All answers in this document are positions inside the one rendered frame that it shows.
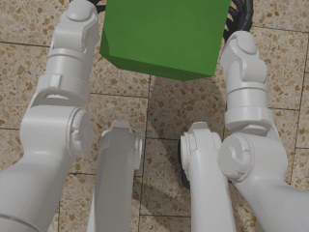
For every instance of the right robot hand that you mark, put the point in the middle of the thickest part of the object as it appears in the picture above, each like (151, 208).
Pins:
(242, 18)

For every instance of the robot right upper arm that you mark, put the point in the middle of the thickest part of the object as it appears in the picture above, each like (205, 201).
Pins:
(257, 166)

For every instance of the carton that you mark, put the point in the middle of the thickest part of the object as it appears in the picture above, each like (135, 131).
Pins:
(176, 39)

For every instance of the right robot forearm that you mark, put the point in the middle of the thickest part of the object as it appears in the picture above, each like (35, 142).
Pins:
(245, 76)

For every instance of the right robot foot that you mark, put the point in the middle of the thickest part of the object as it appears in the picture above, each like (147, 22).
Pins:
(186, 183)

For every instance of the left robot forearm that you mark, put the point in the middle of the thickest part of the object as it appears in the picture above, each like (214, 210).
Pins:
(65, 81)

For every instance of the robot left upper arm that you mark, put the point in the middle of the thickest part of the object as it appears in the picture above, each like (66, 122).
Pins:
(52, 137)

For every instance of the left robot hand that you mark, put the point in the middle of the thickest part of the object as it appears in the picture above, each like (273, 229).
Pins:
(100, 8)

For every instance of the right robot shin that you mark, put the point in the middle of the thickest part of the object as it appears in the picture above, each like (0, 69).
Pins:
(215, 137)

